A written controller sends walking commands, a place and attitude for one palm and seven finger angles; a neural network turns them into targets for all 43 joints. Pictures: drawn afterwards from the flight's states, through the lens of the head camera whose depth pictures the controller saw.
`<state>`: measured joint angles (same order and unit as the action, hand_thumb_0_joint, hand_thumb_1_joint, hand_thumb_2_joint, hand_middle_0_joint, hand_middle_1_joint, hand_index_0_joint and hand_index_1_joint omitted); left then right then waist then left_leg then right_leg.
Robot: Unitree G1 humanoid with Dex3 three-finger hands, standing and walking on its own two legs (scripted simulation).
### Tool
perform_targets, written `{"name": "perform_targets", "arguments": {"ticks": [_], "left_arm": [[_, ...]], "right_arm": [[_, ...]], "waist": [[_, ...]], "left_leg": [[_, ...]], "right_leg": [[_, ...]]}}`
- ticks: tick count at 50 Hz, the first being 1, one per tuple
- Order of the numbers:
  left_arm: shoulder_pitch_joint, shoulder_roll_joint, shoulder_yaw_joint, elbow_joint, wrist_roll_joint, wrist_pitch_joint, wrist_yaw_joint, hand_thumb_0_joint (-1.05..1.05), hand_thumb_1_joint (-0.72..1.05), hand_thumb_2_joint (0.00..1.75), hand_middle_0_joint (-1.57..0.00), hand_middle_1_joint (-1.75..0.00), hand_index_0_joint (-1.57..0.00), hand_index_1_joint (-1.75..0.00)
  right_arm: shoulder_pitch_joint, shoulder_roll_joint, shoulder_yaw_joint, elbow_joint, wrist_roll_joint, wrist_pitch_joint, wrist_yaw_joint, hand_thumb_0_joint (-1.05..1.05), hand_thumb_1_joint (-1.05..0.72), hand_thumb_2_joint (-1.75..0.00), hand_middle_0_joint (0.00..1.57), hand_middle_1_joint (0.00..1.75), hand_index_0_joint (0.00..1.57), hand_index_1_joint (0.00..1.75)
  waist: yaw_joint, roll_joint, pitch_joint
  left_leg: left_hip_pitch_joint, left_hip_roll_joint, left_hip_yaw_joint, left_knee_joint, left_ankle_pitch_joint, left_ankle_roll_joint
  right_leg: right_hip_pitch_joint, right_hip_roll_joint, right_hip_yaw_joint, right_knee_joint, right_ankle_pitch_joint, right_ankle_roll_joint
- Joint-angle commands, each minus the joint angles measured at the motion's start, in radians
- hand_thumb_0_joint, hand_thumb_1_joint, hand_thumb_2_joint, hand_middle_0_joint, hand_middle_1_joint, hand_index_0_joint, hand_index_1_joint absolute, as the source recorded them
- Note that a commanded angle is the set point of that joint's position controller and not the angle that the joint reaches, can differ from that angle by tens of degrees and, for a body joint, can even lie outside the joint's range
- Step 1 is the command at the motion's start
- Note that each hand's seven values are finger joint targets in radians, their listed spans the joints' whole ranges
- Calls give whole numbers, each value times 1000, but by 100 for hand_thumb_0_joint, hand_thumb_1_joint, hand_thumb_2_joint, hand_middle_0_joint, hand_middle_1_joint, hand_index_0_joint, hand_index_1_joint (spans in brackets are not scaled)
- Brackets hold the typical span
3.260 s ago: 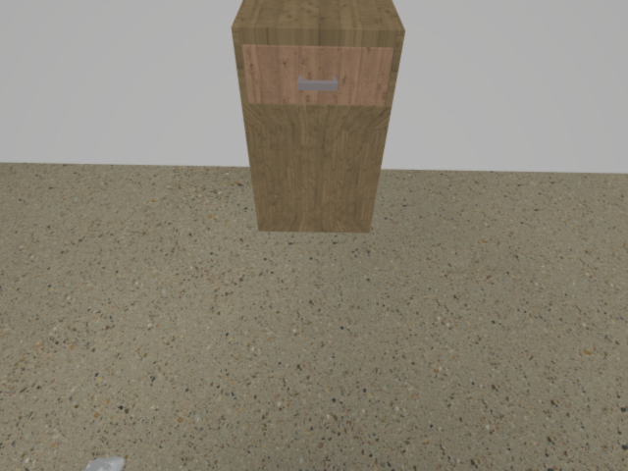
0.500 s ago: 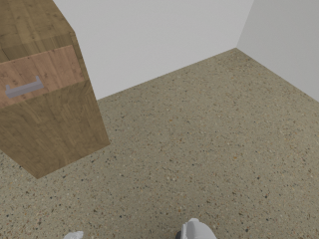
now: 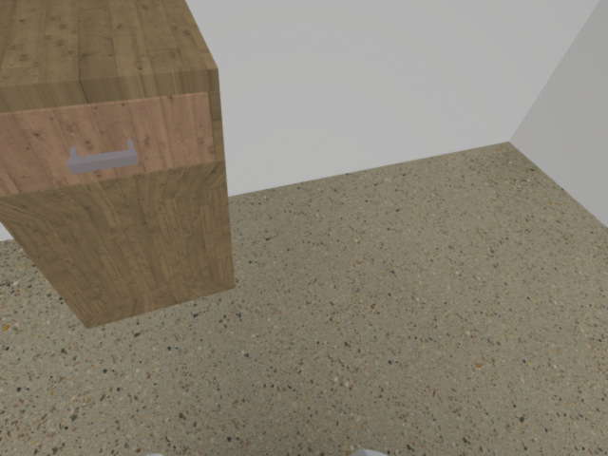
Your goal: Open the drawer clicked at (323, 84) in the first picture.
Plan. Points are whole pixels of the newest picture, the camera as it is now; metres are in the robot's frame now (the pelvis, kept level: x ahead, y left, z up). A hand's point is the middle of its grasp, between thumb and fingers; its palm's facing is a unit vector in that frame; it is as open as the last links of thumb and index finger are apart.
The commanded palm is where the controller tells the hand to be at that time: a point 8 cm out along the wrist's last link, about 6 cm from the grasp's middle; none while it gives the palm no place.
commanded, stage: turn to face it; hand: left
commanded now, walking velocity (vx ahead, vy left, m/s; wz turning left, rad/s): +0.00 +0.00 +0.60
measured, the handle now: (103, 154) +0.66 +0.42 -0.04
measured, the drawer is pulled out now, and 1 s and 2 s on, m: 0.00 0.00 0.00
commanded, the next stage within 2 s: take the last steps up to it in 0.54 s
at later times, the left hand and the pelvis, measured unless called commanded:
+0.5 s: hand out of the picture +0.03 +0.16 -0.13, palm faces +0.28 -0.91 -0.30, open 7.4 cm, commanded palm none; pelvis -0.01 -0.07 +0.01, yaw +15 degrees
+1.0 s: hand out of the picture -0.18 +0.08 -0.16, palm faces +0.49 -0.85 -0.20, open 7.4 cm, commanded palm none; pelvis -0.02 -0.05 +0.02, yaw +23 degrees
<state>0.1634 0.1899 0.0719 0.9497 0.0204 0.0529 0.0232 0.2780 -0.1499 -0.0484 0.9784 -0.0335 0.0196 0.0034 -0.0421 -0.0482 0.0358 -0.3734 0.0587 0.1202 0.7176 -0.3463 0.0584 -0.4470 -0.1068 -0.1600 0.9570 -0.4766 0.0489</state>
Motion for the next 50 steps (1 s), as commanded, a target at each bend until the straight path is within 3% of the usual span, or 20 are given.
{"name": "perform_targets", "arguments": {"ticks": [1,5,13,17,20,21,22,23,24,26,28,32,38,42,45,46,47,48,49,50], "left_arm": [[-10,75,29,-77,2,-31,-11,0,90,90,-20,-30,-20,-30],[11,93,28,-58,-5,-24,-7,0,90,90,-20,-30,-20,-30],[-25,113,18,-86,-10,-18,-1,0,90,90,-20,-30,-20,-30],[23,110,10,-88,-13,-25,2,0,90,90,-20,-30,-20,-30],[118,119,12,-72,-16,-37,7,0,90,90,-20,-30,-20,-30],[151,148,16,-66,-11,-46,11,0,90,90,-20,-30,-20,-30],[156,243,32,-77,8,-61,18,0,90,90,-20,-30,-20,-30],[125,290,31,-104,6,-55,14,0,90,90,-20,-30,-20,-30],[88,251,33,-112,0,-60,16,0,90,90,-20,-30,-20,-30],[9,185,12,-119,-1,-62,12,0,90,90,-20,-30,-20,-30],[13,155,4,-116,1,-69,13,0,90,90,-20,-30,-20,-30],[125,161,5,-70,3,-70,13,0,90,90,-20,-30,-20,-30],[255,174,11,17,12,-87,-2,0,90,90,-20,-30,-20,-30],[272,176,10,64,16,-93,-7,0,90,90,-20,-30,-20,-30],[226,167,7,91,5,-84,-10,0,90,90,-20,-30,-20,-30],[212,140,0,98,-2,-80,-14,0,90,90,-20,-30,-20,-30],[195,100,-9,88,-5,-77,-20,0,90,90,-20,-30,-20,-30],[164,36,-24,57,-3,-75,-27,0,90,90,-20,-30,-20,-30],[83,54,-22,17,9,-76,-27,0,90,90,-20,-30,-20,-30],[47,61,-15,18,15,-71,-30,0,90,90,-20,-30,-20,-30]], "right_arm": [[17,-190,-41,-66,10,-35,-29,0,-90,-90,20,30,20,30],[31,-203,-45,-65,15,-37,-30,0,-90,-90,20,30,20,30],[4,-253,-62,-78,10,-10,-18,0,-90,-90,20,30,20,30],[-51,-268,-66,-98,7,0,-12,0,-90,-90,20,30,20,30],[-100,-261,-67,-118,13,7,-6,0,-90,-90,20,30,20,30],[-105,-231,-63,-126,21,7,-2,0,-90,-90,20,30,20,30],[-87,-165,-53,-143,30,8,4,0,-90,-90,20,30,20,30],[-105,-170,-55,-162,20,10,3,0,-90,-90,20,30,20,30],[-105,-202,-62,-143,9,27,3,0,-90,-90,20,30,20,30],[-93,-187,-63,-101,8,37,13,0,-90,-90,20,30,20,30],[-67,-165,-54,-77,9,37,16,0,-90,-90,20,30,20,30],[-123,-152,-44,-71,14,38,12,0,-90,-90,20,30,20,30],[-188,-132,-23,-70,8,12,22,0,-90,-90,20,30,20,30],[-166,-106,-12,-56,15,-10,23,0,-90,-90,20,30,20,30],[-32,-84,-2,5,15,-25,12,0,-90,-90,20,30,20,30],[26,-97,-1,32,17,-34,3,0,-90,-90,20,30,20,30],[91,-150,-14,53,15,-38,-7,0,-90,-90,20,30,20,30],[164,-234,-31,68,5,-37,-16,0,-90,-90,20,30,20,30],[182,-248,-35,70,5,-34,-19,0,-90,-90,20,30,20,30],[152,-224,-27,72,6,-38,-24,0,-90,-90,20,30,20,30]], "waist": [[28,206,-70],[19,161,-100],[-7,192,-70],[12,221,-83],[60,200,-92],[76,118,-97],[74,-151,-96],[75,-224,-64],[62,-208,-47],[19,-95,51],[12,-101,48],[65,-92,7],[123,-114,-1],[119,-114,-1],[53,-91,-14],[29,-39,-10],[-4,117,2],[-42,329,54],[-60,319,121],[-47,287,171]], "left_leg": [[219,215,-341,-399,405,74],[286,184,-309,-385,552,88],[261,184,-409,-396,410,123],[190,160,-440,-372,401,116],[70,117,-429,-310,335,73],[-23,64,-394,-230,235,25],[-197,-77,-236,-7,1,-63],[-204,-116,-173,203,-220,-87],[-174,-79,-221,343,-187,-79],[-177,-46,-195,476,-57,-89],[-164,-36,-166,484,0,-106],[-140,-32,-135,361,-32,-123],[-126,-8,-86,120,-81,-97],[-26,-13,-51,-29,-130,-64],[225,-43,10,-273,3,-49],[349,-31,-3,-365,28,-43],[458,78,-151,-421,-88,-7],[469,280,-419,-550,-309,75],[384,347,-529,-622,-385,134],[309,335,-503,-640,-378,138]], "right_leg": [[-205,-7,149,249,114,28],[-154,6,153,173,128,47],[-69,38,152,-43,47,45],[62,74,141,-202,48,23],[255,85,128,-435,197,10],[368,34,174,-590,255,-3],[453,-212,446,-715,240,-86],[311,-378,538,-732,303,-186],[210,-339,509,-747,227,-195],[135,-228,352,-720,245,-166],[161,-187,255,-692,351,-154],[276,-197,232,-677,423,-174],[390,-231,305,-770,99,-190],[352,-242,313,-790,23,-209],[206,-166,206,-728,-41,-156],[111,-123,164,-671,-67,-121],[-42,-58,100,-524,-89,-76],[-208,35,-15,-280,-49,-40],[-268,34,35,-121,-57,-48],[-283,9,88,-11,-13,-53]]}}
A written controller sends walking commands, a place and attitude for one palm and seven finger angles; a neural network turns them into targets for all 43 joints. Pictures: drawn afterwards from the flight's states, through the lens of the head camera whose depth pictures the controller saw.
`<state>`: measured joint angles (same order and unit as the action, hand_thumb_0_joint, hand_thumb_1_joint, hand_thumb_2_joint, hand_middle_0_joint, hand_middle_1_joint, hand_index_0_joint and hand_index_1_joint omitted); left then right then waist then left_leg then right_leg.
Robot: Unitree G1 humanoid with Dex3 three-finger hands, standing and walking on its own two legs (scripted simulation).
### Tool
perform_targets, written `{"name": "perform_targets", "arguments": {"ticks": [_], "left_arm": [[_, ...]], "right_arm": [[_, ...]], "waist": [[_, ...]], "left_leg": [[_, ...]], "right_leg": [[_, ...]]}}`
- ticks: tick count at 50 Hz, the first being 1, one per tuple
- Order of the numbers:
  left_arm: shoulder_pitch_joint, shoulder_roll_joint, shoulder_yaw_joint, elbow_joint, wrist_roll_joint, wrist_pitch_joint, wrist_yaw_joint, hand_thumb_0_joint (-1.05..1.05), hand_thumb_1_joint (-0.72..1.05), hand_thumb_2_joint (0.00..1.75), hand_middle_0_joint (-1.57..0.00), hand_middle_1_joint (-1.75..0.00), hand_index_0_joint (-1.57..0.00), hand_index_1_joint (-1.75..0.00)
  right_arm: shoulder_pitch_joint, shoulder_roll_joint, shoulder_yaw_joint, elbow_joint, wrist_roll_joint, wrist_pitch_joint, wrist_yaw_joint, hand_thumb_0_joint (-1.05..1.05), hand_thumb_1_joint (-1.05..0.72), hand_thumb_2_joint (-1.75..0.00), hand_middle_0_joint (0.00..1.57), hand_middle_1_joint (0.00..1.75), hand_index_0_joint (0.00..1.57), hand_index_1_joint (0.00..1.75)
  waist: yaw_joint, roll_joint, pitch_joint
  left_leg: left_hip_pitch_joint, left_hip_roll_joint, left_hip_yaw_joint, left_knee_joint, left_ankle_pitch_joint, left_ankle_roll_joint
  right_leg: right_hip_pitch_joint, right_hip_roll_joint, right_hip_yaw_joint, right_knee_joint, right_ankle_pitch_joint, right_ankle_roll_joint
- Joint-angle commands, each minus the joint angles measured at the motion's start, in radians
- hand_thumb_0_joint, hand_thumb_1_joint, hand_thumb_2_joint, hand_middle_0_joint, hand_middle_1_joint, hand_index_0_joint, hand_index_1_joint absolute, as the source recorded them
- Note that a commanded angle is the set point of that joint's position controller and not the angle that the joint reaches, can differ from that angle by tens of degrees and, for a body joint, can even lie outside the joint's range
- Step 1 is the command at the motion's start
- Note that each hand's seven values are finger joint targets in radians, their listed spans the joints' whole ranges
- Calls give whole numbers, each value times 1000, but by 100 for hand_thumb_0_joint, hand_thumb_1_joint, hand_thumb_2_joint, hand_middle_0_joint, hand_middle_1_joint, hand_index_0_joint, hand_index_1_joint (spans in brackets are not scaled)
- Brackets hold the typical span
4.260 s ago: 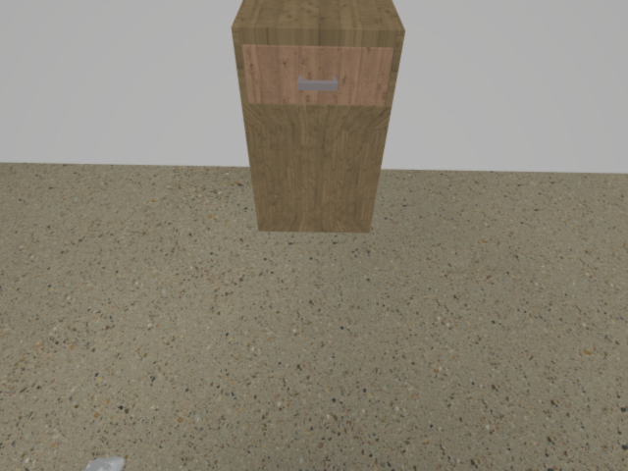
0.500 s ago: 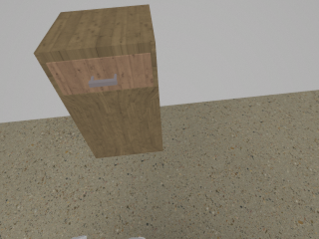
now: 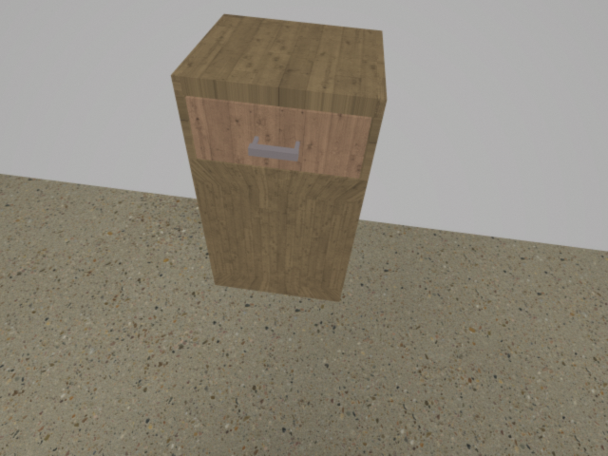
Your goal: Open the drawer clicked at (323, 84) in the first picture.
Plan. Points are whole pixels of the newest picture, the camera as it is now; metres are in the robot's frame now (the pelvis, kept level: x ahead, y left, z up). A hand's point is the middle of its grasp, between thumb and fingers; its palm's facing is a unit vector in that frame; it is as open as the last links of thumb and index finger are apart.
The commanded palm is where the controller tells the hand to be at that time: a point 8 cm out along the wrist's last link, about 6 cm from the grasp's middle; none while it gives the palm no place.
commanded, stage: take the last steps up to it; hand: left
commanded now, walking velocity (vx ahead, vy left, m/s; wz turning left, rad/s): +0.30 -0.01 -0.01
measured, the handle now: (275, 147) +0.81 +0.17 -0.06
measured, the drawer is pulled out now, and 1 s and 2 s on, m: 0.00 0.00 0.00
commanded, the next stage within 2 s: come to a stop and stand still in 0.70 s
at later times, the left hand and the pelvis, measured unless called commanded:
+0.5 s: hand (234, 401) +0.23 +0.14 -0.16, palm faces +0.02 -0.98 -0.21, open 7.4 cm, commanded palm none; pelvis +0.13 -0.04 -0.01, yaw +0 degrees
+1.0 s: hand (221, 406) +0.23 +0.16 -0.18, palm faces +0.07 -0.99 -0.14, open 7.4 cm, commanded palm none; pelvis +0.26 +0.00 +0.00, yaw +0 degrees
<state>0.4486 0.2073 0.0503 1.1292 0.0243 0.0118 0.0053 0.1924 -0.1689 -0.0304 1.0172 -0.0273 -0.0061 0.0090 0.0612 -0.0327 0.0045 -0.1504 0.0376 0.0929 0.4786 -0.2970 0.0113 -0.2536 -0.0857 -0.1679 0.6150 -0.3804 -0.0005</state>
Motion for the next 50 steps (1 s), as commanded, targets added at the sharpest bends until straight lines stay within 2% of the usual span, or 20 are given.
{"name": "perform_targets", "arguments": {"ticks": [1,2,5,15,17,18,19,20,21,22,25,28,36,38,40,41,42,43,47,50], "left_arm": [[-219,48,10,-145,7,-29,-19,0,90,90,-20,-30,-20,-30],[-176,54,12,-122,6,-31,-27,0,90,90,-20,-30,-20,-30],[-130,26,10,-97,5,-28,-30,0,90,90,-20,-30,-20,-30],[-306,11,17,-160,-4,-36,-33,0,90,90,-20,-30,-20,-30],[-172,40,29,-120,-1,-48,-31,0,90,90,-20,-30,-20,-30],[-34,80,43,-75,4,-61,-26,0,90,90,-20,-30,-20,-30],[105,188,69,-41,10,-75,-13,0,90,90,-20,-30,-20,-30],[159,237,68,-35,-12,-72,-7,0,90,90,-20,-30,-20,-30],[64,223,65,-54,-14,-69,-3,0,90,90,-20,-30,-20,-30],[-53,170,53,-89,-15,-63,5,0,90,90,-20,-30,-20,-30],[-189,57,16,-123,-5,-74,14,0,90,90,-20,-30,-20,-30],[-177,44,15,-114,-1,-82,14,0,90,90,-20,-30,-20,-30],[-107,92,21,-75,2,-78,8,0,90,90,-20,-30,-20,-30],[-115,94,24,-70,2,-70,8,0,90,90,-20,-30,-20,-30],[-110,64,17,-67,-3,-57,8,0,90,90,-20,-30,-20,-30],[-86,19,4,-70,-7,-50,7,0,90,90,-20,-30,-20,-30],[-56,-25,-7,-75,-14,-46,6,0,90,90,-20,-30,-20,-30],[-66,-20,-14,-69,-11,-39,16,0,90,90,-20,-30,-20,-30],[-54,-13,-21,-12,-18,-15,22,0,90,90,-20,-30,-20,-30],[-73,9,-7,-40,-9,14,23,0,90,90,-20,-30,-20,-30]], "right_arm": [[188,-168,-35,24,4,-17,-33,0,-90,-90,20,30,20,30],[148,-143,-28,14,9,-27,-34,0,-90,-90,20,30,20,30],[156,-125,-26,19,12,-51,-38,0,-90,-90,20,30,20,30],[245,-133,-37,88,-6,-55,-40,0,-90,-90,20,30,20,30],[232,-135,-35,92,-1,-52,-38,0,-90,-90,20,30,20,30],[234,-117,-31,94,6,-56,-34,0,-90,-90,20,30,20,30],[274,-53,-23,73,19,-64,-23,0,-90,-90,20,30,20,30],[230,-62,-20,31,22,-61,-25,0,-90,-90,20,30,20,30],[191,-66,-32,32,22,-54,-23,0,-90,-90,20,30,20,30],[168,-68,-39,30,16,-45,-20,0,-90,-90,20,30,20,30],[208,-20,-29,58,-1,-13,-11,0,-90,-90,20,30,20,30],[231,4,-27,61,-3,2,-5,0,-90,-90,20,30,20,30],[49,-20,-22,-15,5,-22,8,0,-90,-90,20,30,20,30],[71,-30,-21,-17,5,-26,5,0,-90,-90,20,30,20,30],[150,-55,-17,15,4,-40,-2,0,-90,-90,20,30,20,30],[212,-109,-23,31,0,-49,-12,0,-90,-90,20,30,20,30],[249,-179,-30,30,0,-43,-24,0,-90,-90,20,30,20,30],[214,-167,-21,34,0,-34,-38,0,-90,-90,20,30,20,30],[36,-114,0,21,12,-25,-60,0,-90,-90,20,30,20,30],[44,-155,-29,20,16,-6,-67,0,-90,-90,20,30,20,30]], "waist": [[-116,235,232],[-84,190,206],[-59,149,134],[-77,169,171],[-7,94,99],[54,30,23],[88,-208,-114],[87,-214,-144],[63,-168,-109],[21,-83,-20],[-72,-59,77],[-96,-60,71],[-41,-70,89],[-65,-67,98],[-93,34,72],[-107,185,34],[-97,322,-5],[-93,269,-14],[-43,163,-3],[-61,138,-49]], "left_leg": [[37,318,-410,-398,-360,175],[24,287,-340,-387,-265,157],[81,222,-201,-347,36,152],[39,244,-122,-249,251,145],[-27,198,-82,-71,325,112],[-113,135,-24,141,320,74],[-319,14,50,475,17,26],[-433,-28,-24,714,-300,25],[-444,18,-100,818,-239,31],[-455,62,-115,835,-144,33],[-347,105,-92,712,-2,-1],[-308,95,-49,564,36,-21],[-262,65,-9,220,34,-26],[-164,53,2,138,59,-17],[36,33,7,-5,110,-17],[123,151,-144,-89,213,21],[145,331,-349,-169,365,108],[87,360,-376,-216,422,150],[17,291,-185,-171,734,148],[70,306,-160,-148,783,163]], "right_leg": [[-467,-29,123,385,-38,-4],[-434,-39,130,411,23,3],[-396,-38,113,409,116,25],[-193,3,54,50,131,-3],[47,55,26,-55,171,-24],[251,18,86,-104,175,-48],[470,-247,447,-211,150,-140],[477,-382,669,-339,211,-216],[344,-372,674,-385,19,-223],[218,-347,594,-423,-132,-202],[-53,-238,312,-464,31,-143],[-76,-187,205,-471,144,-144],[36,-212,209,-427,175,-163],[-10,-203,196,-386,118,-151],[-87,-127,146,-250,88,-107],[-143,-33,82,-73,70,-59],[-187,42,17,93,-105,-9],[-166,44,80,189,-232,0],[-71,-10,150,163,-95,20],[-100,9,136,200,-70,29]]}}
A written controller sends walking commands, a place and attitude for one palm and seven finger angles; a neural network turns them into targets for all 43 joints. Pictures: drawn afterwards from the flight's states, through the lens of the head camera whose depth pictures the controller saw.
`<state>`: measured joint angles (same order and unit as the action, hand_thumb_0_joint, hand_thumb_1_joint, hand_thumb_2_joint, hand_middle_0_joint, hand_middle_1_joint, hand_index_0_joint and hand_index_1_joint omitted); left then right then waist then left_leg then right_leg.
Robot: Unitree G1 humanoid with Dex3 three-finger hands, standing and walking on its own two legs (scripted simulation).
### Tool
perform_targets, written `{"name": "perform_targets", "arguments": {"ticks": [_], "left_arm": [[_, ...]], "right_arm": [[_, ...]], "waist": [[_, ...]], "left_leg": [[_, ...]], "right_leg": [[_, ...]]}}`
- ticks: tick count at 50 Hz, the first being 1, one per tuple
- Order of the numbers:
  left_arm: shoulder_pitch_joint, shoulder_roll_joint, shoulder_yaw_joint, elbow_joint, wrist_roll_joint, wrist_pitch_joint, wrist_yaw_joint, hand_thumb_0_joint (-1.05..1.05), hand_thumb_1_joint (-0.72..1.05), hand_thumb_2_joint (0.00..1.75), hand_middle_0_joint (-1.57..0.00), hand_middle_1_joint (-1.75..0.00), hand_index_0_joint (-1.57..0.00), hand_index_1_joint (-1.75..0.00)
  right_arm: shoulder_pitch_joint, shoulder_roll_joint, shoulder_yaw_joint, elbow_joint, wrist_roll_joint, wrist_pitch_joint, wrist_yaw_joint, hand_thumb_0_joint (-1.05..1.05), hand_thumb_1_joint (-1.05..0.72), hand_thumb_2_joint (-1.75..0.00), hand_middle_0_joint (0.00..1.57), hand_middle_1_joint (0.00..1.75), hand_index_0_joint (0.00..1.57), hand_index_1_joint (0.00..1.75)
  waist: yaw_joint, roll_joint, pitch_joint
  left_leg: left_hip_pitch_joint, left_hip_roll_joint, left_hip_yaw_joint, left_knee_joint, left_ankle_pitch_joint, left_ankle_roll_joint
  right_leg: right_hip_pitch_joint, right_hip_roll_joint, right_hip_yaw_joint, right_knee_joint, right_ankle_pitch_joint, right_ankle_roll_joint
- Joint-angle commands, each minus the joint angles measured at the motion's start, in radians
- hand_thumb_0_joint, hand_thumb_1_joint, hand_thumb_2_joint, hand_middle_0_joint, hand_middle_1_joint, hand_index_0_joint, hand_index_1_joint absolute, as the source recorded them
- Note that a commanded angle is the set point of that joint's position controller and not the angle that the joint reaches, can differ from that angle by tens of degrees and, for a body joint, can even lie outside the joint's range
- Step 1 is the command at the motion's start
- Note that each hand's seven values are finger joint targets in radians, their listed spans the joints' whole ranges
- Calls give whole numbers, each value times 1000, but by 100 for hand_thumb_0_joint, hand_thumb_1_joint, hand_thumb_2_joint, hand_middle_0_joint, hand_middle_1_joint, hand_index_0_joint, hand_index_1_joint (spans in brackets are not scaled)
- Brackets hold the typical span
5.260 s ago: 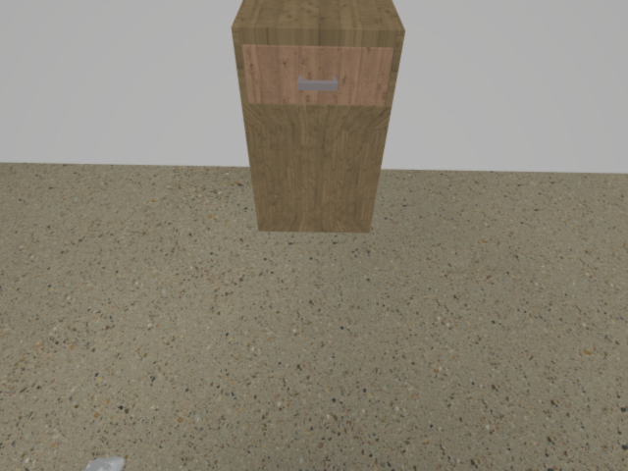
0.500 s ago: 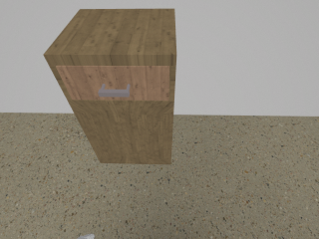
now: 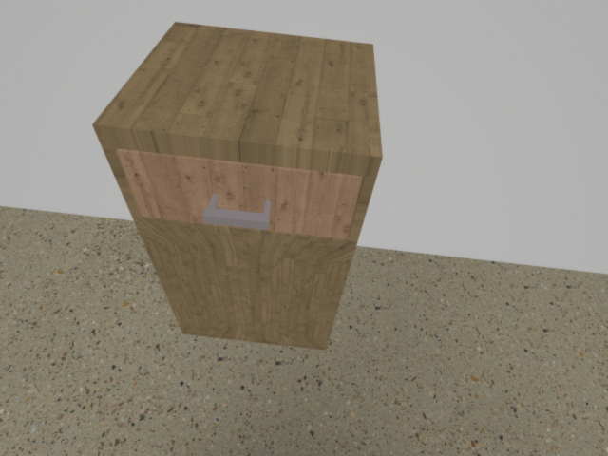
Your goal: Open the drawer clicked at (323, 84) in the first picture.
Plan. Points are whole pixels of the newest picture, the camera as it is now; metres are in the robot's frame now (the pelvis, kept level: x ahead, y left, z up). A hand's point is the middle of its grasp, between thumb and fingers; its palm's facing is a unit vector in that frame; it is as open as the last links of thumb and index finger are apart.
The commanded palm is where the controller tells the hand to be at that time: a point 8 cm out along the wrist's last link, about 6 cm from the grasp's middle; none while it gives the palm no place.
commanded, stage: come to a stop and stand still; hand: left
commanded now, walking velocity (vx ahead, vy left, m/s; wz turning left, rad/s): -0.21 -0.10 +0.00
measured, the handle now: (239, 210) +0.54 +0.17 -0.06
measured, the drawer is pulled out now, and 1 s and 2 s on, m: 0.00 0.00 0.00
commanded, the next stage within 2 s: look again from close up in 0.82 s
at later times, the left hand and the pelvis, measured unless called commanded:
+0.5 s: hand out of the picture +0.05 +0.09 -0.16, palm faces +0.04 -0.97 -0.25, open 7.3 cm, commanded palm none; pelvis -0.01 -0.09 +0.00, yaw +0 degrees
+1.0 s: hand out of the picture -0.05 +0.05 -0.17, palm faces +0.04 -0.98 -0.19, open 7.3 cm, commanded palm none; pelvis -0.02 -0.10 +0.00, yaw +0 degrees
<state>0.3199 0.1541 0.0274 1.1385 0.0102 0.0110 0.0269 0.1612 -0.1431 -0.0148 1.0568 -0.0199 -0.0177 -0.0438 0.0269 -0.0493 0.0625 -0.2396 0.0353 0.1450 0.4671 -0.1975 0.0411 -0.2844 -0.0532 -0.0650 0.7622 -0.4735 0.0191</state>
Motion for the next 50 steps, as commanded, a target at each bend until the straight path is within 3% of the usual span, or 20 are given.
{"name": "perform_targets", "arguments": {"ticks": [1,6,10,12,13,14,15,18,22,27,29,32,38,43,45,46,47,48,49,50], "left_arm": [[40,66,22,-64,8,23,2,0,90,90,-20,-30,-20,-30],[-2,61,37,-114,10,41,1,0,90,90,-20,-30,-20,-30],[23,57,33,-121,8,23,1,0,90,90,-20,-30,-20,-30],[46,103,34,-117,16,5,4,0,90,90,-20,-30,-20,-30],[4,167,38,-129,21,-7,7,0,90,90,-20,-30,-20,-30],[-30,207,39,-144,16,-10,4,0,90,90,-20,-30,-20,-30],[-38,210,44,-151,16,-13,6,0,90,90,-20,-30,-20,-30],[-121,151,30,-150,13,-12,9,0,90,90,-20,-30,-20,-30],[-89,136,30,-133,9,-18,9,0,90,90,-20,-30,-20,-30],[-66,97,17,-91,-10,-23,10,0,90,90,-20,-30,-20,-30],[-64,93,17,-78,-8,-23,10,0,90,90,-20,-30,-20,-30],[-63,110,17,-57,-10,-18,9,0,90,90,-20,-30,-20,-30],[-43,99,14,-40,-5,-16,8,0,90,90,-20,-30,-20,-30],[-10,77,10,-31,-7,-21,8,0,90,90,-20,-30,-20,-30],[7,69,10,-24,-7,-25,8,0,90,90,-20,-30,-20,-30],[95,112,10,-12,14,-63,52,0,90,90,-20,-30,-20,-30],[119,140,-2,-6,8,-78,46,0,90,90,-20,-30,-20,-30],[101,130,5,-41,5,-73,45,0,90,90,-20,-30,-20,-30],[56,117,3,-63,8,-66,37,0,90,90,-20,-30,-20,-30],[53,112,0,-72,9,-60,29,0,90,90,-20,-30,-20,-30]], "right_arm": [[80,-187,-51,-21,8,12,-16,0,-90,-90,20,30,20,30],[39,-193,-69,-43,-3,30,-8,0,-90,-90,20,30,20,30],[18,-186,-72,-53,-4,35,8,0,-90,-90,20,30,20,30],[43,-149,-69,-52,6,36,17,0,-90,-90,20,30,20,30],[65,-91,-59,-64,15,36,22,0,-90,-90,20,30,20,30],[47,-63,-49,-80,14,43,30,0,-90,-90,20,30,20,30],[18,-71,-49,-86,7,60,26,0,-90,-90,20,30,20,30],[76,-70,-44,-35,9,58,23,0,-90,-90,20,30,20,30],[103,-61,-30,-11,11,45,17,0,-90,-90,20,30,20,30],[175,-69,-10,49,6,20,4,0,-90,-90,20,30,20,30],[161,-78,-6,59,3,19,-2,0,-90,-90,20,30,20,30],[170,-61,0,71,5,25,0,0,-90,-90,20,30,20,30],[232,-50,2,76,-1,34,2,0,-90,-90,20,30,20,30],[264,-42,8,78,-2,28,0,0,-90,-90,20,30,20,30],[273,-38,10,77,-1,24,-2,0,-90,-90,20,30,20,30],[188,-96,-10,36,6,-2,13,0,-90,-90,20,30,20,30],[199,-63,8,-14,24,3,11,0,-90,-90,20,30,20,30],[289,-31,4,-29,17,5,7,0,-90,-90,20,30,20,30],[276,-31,5,-30,17,5,7,0,-90,-90,20,30,20,30],[261,-18,6,-30,14,8,8,0,-90,-90,20,30,20,30]], "waist": [[-33,168,-103],[-27,215,-76],[-8,224,-92],[1,91,-86],[-29,-91,-75],[-27,-134,-56],[-6,-213,-53],[-44,-106,-25],[-27,-72,-37],[-25,54,-63],[-14,58,-36],[-12,114,-12],[-26,18,45],[-28,43,43],[-26,43,24],[2,-43,68],[-27,-33,-24],[-61,-19,-184],[-56,32,-214],[-48,26,-179]], "left_leg": [[149,310,-210,-136,675,138],[63,299,-176,-140,495,132],[20,254,-167,-106,282,92],[-38,161,-122,4,97,13],[-100,67,-51,100,-87,-42],[-88,16,-57,167,-247,-57],[-92,18,-100,261,-321,-50],[-84,18,-134,360,-241,-42],[-69,24,-127,231,-222,-52],[111,80,-186,-89,132,-32],[76,88,-167,-77,100,-35],[39,70,-153,-106,16,-46],[43,47,-133,-107,-53,-39],[44,49,-136,-115,-41,-35],[40,49,-137,-118,-30,-34],[-105,31,-38,101,-172,-75],[-62,30,-104,164,-167,-49],[-47,28,-135,195,-197,-30],[-44,17,-127,171,-201,-29],[-11,4,-109,136,-182,-36]], "right_leg": [[-83,-20,35,89,19,9],[-84,-10,35,127,20,6],[33,3,-2,-119,134,0],[130,-25,44,-369,333,-5],[116,-178,225,-436,419,-59],[32,-269,264,-483,454,-125],[-17,-270,304,-518,413,-164],[-9,-205,212,-490,426,-183],[87,-183,173,-464,506,-189],[91,-89,131,-410,468,-88],[106,-66,124,-445,428,-53],[148,-68,131,-477,349,-50],[78,-69,163,-575,119,-41],[65,-65,158,-570,126,-54],[87,-63,158,-561,155,-55],[158,-129,216,-526,798,104],[232,-201,214,-444,1096,68],[312,-220,213,-388,1018,-14],[315,-210,186,-373,914,-116],[228,-197,175,-400,740,-156]]}}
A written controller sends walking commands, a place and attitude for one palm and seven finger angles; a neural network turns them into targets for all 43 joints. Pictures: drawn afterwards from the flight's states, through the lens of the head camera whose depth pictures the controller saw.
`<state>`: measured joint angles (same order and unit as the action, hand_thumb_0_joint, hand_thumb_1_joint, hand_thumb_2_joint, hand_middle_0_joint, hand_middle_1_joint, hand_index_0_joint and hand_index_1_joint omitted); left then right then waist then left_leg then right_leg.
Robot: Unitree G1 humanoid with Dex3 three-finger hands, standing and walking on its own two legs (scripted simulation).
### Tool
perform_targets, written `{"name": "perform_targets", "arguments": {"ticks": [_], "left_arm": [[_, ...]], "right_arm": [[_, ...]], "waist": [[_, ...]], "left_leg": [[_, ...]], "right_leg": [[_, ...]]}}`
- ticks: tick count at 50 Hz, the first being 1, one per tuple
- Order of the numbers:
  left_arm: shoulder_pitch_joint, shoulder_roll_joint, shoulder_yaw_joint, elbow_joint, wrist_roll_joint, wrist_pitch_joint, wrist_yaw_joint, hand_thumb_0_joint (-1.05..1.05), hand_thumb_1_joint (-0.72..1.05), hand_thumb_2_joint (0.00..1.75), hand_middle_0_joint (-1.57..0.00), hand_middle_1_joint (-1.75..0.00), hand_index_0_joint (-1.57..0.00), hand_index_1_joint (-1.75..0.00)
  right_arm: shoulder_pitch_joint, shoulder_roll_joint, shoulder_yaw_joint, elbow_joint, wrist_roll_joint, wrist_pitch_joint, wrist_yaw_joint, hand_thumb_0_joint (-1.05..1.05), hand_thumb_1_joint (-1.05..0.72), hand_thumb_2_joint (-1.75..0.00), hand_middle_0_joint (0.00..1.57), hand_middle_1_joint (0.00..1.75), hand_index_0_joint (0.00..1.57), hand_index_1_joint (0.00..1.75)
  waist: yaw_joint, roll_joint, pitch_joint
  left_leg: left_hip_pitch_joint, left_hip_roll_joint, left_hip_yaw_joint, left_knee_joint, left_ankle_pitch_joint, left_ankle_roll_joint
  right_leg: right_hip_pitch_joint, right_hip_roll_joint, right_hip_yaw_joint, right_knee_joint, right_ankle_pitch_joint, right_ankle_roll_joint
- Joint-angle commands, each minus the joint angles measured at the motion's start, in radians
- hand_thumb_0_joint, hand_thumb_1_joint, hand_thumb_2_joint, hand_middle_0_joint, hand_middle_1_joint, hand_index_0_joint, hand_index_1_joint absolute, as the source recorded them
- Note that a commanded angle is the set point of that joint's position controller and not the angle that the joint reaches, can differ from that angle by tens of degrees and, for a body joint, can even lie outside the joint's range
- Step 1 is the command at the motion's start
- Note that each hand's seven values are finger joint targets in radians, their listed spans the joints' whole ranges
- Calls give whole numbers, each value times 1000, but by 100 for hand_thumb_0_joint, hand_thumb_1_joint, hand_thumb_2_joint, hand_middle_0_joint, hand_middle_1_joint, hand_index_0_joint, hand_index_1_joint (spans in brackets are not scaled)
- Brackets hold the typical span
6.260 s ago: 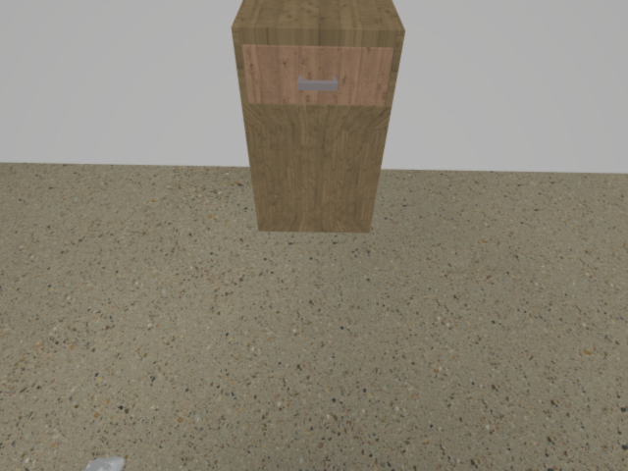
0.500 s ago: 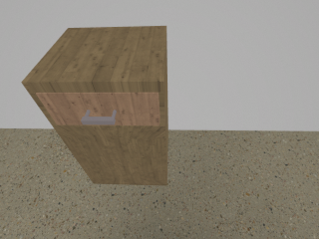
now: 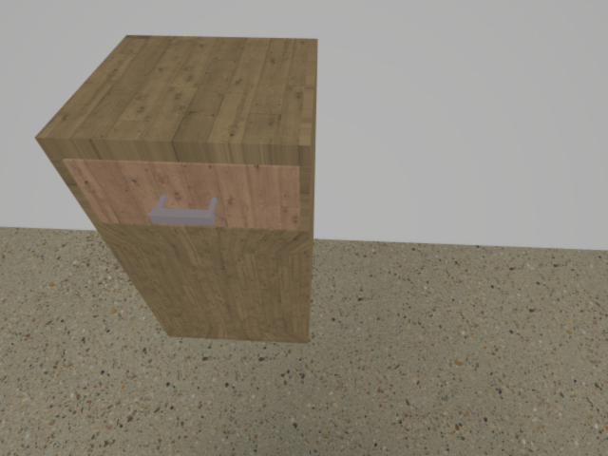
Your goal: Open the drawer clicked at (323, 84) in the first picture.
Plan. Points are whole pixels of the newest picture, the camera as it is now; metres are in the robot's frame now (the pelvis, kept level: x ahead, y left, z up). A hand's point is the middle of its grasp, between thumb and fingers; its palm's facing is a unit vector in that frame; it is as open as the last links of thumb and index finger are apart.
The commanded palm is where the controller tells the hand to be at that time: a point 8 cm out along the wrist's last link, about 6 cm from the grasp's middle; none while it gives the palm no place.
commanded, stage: look again from close up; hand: left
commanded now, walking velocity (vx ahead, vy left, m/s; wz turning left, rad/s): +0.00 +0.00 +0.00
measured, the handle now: (185, 208) +0.56 +0.28 -0.06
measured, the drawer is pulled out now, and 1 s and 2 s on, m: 0.00 0.00 0.00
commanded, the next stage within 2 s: shuffle to correct the standing spot in 0.38 s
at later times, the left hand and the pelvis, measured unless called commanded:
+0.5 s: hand out of the picture -0.04 +0.21 -0.18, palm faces +0.05 -0.98 -0.17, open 7.4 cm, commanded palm none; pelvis -0.02 +0.05 +0.00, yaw +0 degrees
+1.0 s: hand out of the picture +0.02 +0.24 -0.18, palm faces +0.03 -0.99 -0.15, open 7.3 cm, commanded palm none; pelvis +0.03 +0.08 +0.00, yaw +0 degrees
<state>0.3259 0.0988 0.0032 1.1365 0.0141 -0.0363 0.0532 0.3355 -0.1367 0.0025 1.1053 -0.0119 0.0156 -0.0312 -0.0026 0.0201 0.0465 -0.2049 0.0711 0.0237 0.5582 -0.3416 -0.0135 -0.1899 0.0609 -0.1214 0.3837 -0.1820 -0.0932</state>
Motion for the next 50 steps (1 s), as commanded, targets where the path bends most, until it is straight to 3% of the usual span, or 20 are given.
{"name": "perform_targets", "arguments": {"ticks": [1,3,4,5,7,11,24,29,32,36,38,39,40,41,42,43,44,46,48,50], "left_arm": [[36,159,22,-70,4,-7,-2,0,90,90,-20,-30,-20,-30],[15,127,17,-69,2,6,-6,0,90,90,-20,-30,-20,-30],[25,107,14,-66,-1,7,-8,0,90,90,-20,-30,-20,-30],[36,93,12,-67,-3,6,-7,0,90,90,-20,-30,-20,-30],[41,106,14,-72,1,16,-9,0,90,90,-20,-30,-20,-30],[73,98,6,-66,-1,15,-16,0,90,90,-20,-30,-20,-30],[102,80,1,-67,2,16,-18,0,90,90,-20,-30,-20,-30],[121,88,16,-70,14,17,-24,0,90,90,-20,-30,-20,-30],[145,104,23,-68,14,13,-26,0,90,90,-20,-30,-20,-30],[158,135,45,-67,8,7,-20,0,90,90,-20,-30,-20,-30],[130,135,52,-77,10,9,-17,0,90,90,-20,-30,-20,-30],[114,124,48,-81,10,11,-19,0,90,90,-20,-30,-20,-30],[106,97,42,-81,11,14,-24,0,90,90,-20,-30,-20,-30],[89,63,32,-91,14,14,-30,0,90,90,-20,-30,-20,-30],[47,56,23,-112,20,8,-30,0,90,90,-20,-30,-20,-30],[18,58,24,-122,20,-1,-31,0,90,90,-20,-30,-20,-30],[1,53,26,-122,15,-6,-33,0,90,90,-20,-30,-20,-30],[-3,26,21,-112,6,-4,-35,0,90,90,-20,-30,-20,-30],[4,13,13,-100,2,7,-32,0,90,90,-20,-30,-20,-30],[13,23,14,-94,-2,16,-24,0,90,90,-20,-30,-20,-30]], "right_arm": [[89,-20,-9,-76,2,-20,-4,0,-90,-90,20,30,20,30],[130,-21,-4,-65,-6,-22,0,0,-90,-90,20,30,20,30],[144,-39,-3,-64,-9,-26,1,0,-90,-90,20,30,20,30],[148,-56,-4,-68,-11,-27,0,0,-90,-90,20,30,20,30],[115,-58,-2,-73,-11,-31,2,0,-90,-90,20,30,20,30],[104,-64,2,-81,-10,-36,-3,0,-90,-90,20,30,20,30],[102,-71,3,-58,-7,-43,0,0,-90,-90,20,30,20,30],[112,-84,-5,-57,-16,-30,5,0,-90,-90,20,30,20,30],[108,-74,-4,-68,-15,-30,9,0,-90,-90,20,30,20,30],[131,-40,-2,-72,-16,-33,11,0,-90,-90,20,30,20,30],[157,-29,0,-66,-15,-37,13,0,-90,-90,20,30,20,30],[172,-33,1,-57,-15,-43,13,0,-90,-90,20,30,20,30],[200,-52,-1,-43,-14,-52,11,0,-90,-90,20,30,20,30],[245,-94,-9,-27,-15,-60,5,0,-90,-90,20,30,20,30],[288,-113,-14,-18,-16,-62,-7,0,-90,-90,20,30,20,30],[299,-102,-8,-12,-17,-65,-13,0,-90,-90,20,30,20,30],[270,-95,-6,-23,-17,-70,-14,0,-90,-90,20,30,20,30],[209,-89,1,-37,-16,-80,-19,0,-90,-90,20,30,20,30],[175,-74,8,-32,-10,-83,-24,0,-90,-90,20,30,20,30],[147,-70,7,-27,-5,-80,-27,0,-90,-90,20,30,20,30]], "waist": [[-21,-62,-99],[-35,-55,46],[-31,-49,78],[-24,-50,94],[-7,89,96],[9,-10,83],[16,2,72],[19,-8,88],[22,-63,115],[11,-144,101],[-7,-108,103],[-16,-48,116],[-27,70,103],[-41,212,93],[-59,252,115],[-61,159,116],[-49,69,96],[-21,-4,48],[-3,40,25],[9,90,14]], "left_leg": [[-14,-41,20,14,-6,16],[19,-21,-9,-83,80,31],[-13,4,-39,-114,97,44],[-54,27,-54,-131,86,53],[-117,25,-81,-184,41,53],[-171,20,-92,-218,-16,61],[-186,31,-128,-292,-73,72],[-209,13,-111,-261,-245,86],[-231,-24,-81,-180,-212,84],[-189,-76,13,-8,-69,63],[-119,-69,13,-67,-50,65],[-74,-59,-8,-123,-38,69],[-17,-6,-93,-206,-18,88],[54,112,-249,-297,24,136],[152,188,-363,-343,169,194],[215,223,-383,-313,353,251],[222,236,-348,-278,509,282],[194,205,-235,-249,772,264],[140,153,-129,-228,951,216],[101,127,-97,-208,997,179]], "right_leg": [[34,-290,226,-63,229,-47],[-147,-229,202,-94,-149,-15],[-166,-196,194,-81,-194,3],[-152,-175,186,-71,-193,14],[-109,-161,176,-31,-186,19],[-32,-156,171,-18,-135,31],[-7,-155,136,22,-57,47],[-49,-159,156,33,-299,29],[-66,-194,228,-12,-375,3],[-102,-309,360,-132,-479,-55],[-150,-298,309,-99,-441,-54],[-182,-253,244,-37,-382,-39],[-214,-184,158,83,-295,-13],[-285,-104,31,278,-217,24],[-430,-74,15,435,-306,40],[-503,-97,49,548,-338,33],[-503,-126,71,589,-325,36],[-404,-142,81,540,-266,61],[-275,-130,67,419,-180,76],[-168,-117,65,306,-101,82]]}}
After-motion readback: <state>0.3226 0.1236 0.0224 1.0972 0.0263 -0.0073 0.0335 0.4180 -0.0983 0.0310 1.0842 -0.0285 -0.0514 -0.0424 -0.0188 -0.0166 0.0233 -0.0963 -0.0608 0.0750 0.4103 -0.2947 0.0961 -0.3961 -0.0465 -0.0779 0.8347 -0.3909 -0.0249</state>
